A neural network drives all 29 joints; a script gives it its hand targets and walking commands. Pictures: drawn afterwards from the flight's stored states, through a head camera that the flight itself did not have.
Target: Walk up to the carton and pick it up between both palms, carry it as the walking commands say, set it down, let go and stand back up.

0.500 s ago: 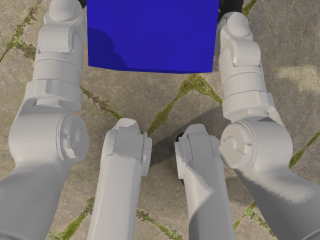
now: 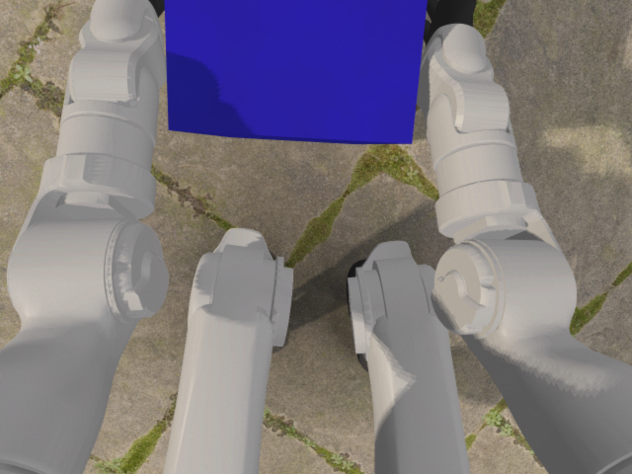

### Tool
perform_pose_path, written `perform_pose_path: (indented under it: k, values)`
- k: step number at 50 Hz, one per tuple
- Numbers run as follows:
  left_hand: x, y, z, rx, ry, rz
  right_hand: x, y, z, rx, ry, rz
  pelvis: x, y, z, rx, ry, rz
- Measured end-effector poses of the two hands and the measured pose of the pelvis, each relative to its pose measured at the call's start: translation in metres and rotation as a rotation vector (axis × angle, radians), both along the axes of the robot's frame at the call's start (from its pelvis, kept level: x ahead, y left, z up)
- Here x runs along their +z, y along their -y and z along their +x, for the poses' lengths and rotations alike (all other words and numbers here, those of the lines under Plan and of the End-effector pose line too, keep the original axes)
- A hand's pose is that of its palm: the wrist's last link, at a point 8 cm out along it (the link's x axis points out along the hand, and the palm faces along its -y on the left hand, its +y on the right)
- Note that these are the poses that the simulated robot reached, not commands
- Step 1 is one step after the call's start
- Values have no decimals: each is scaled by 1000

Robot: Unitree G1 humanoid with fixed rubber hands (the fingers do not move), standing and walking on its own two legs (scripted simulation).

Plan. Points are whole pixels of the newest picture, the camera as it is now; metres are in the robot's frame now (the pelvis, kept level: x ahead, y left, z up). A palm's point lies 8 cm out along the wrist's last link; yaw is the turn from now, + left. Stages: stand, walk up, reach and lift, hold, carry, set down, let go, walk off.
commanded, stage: set down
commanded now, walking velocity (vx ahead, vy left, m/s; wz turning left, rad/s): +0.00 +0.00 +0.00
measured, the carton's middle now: (297, 43) +0.53 +0.06 -0.22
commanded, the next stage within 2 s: none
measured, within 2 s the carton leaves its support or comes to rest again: rests again in 0.04 s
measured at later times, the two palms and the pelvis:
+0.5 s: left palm (143, 1) +0.53 +0.20 -0.16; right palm (446, 33) +0.54 -0.09 -0.16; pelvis +0.00 +0.00 -0.01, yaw +0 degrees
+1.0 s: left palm (141, 7) +0.53 +0.21 -0.17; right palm (450, 29) +0.54 -0.09 -0.16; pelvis -0.01 +0.00 -0.01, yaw +0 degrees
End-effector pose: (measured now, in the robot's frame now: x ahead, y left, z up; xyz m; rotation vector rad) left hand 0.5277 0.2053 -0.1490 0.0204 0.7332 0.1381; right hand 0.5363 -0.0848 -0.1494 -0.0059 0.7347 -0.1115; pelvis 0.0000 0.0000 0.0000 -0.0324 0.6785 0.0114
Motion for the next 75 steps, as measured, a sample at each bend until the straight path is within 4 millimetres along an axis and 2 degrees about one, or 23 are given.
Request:
perform_pose_path:
  k: [47,53,59,67,71,75]
  values:
    - [-12,1,1,-44,23,3,-12,5,2,57,20,-26,-11,1,-6,-1,61,-1]
    - [-18,-14,-5,0,12,37,-9,14,5,65,41,-45,-5,0,-7,8,45,-2]
    - [-13,-31,-4,31,9,46,-7,21,6,64,36,-46,-1,-1,-6,15,16,-5]
    - [-7,-39,-1,38,26,39,-5,31,6,57,37,-50,-1,-2,-6,21,1,-10]
    - [3,-40,3,34,58,33,5,35,8,52,59,-54,2,-2,-6,25,-1,-13]
    - [22,-40,5,29,77,31,25,34,10,50,80,-51,13,-2,-5,27,-8,-16]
